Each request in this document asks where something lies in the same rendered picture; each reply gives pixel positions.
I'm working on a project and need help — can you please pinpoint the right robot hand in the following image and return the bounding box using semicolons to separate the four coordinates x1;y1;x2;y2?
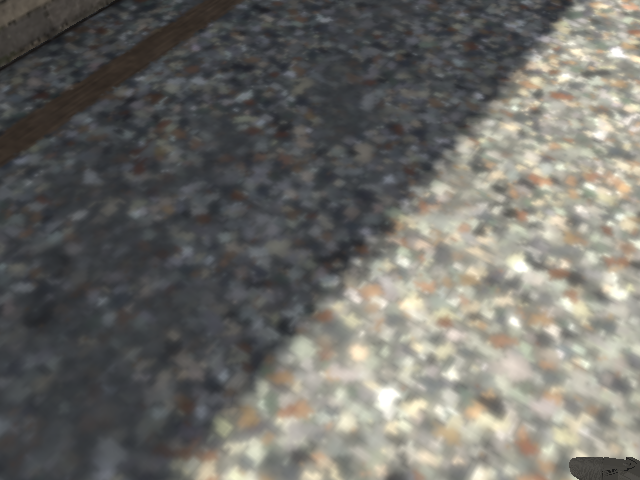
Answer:
569;457;640;480

